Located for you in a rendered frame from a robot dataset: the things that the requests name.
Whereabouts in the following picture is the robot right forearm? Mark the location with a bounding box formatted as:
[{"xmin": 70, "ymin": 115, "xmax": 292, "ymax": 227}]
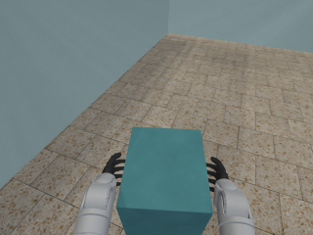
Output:
[{"xmin": 213, "ymin": 178, "xmax": 255, "ymax": 235}]

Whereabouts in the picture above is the robot left hand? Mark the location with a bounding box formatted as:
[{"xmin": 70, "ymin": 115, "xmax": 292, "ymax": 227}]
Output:
[{"xmin": 102, "ymin": 152, "xmax": 126, "ymax": 186}]

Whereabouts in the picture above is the carton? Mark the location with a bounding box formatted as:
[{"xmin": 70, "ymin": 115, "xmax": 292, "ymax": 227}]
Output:
[{"xmin": 115, "ymin": 126, "xmax": 213, "ymax": 235}]

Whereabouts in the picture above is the robot left forearm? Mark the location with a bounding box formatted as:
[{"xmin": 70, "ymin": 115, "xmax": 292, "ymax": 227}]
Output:
[{"xmin": 72, "ymin": 172, "xmax": 116, "ymax": 235}]

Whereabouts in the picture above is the robot right hand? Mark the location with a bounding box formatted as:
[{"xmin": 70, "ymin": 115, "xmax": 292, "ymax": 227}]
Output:
[{"xmin": 206, "ymin": 157, "xmax": 229, "ymax": 192}]

